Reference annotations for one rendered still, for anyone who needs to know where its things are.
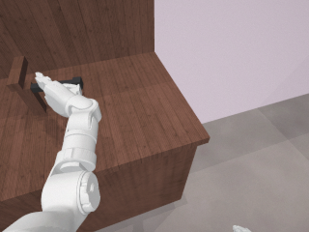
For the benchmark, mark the counter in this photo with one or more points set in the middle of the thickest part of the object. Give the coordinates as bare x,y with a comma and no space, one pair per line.
147,135

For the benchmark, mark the left robot upper arm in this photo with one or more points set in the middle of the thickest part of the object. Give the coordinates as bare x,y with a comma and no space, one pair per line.
67,199

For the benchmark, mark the left robot forearm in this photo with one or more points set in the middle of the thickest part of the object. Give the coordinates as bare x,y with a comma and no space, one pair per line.
80,139

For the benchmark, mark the left robot hand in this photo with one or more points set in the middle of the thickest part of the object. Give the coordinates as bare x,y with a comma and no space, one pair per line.
56,93

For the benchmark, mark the tap lever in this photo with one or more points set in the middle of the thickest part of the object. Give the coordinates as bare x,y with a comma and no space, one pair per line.
75,81

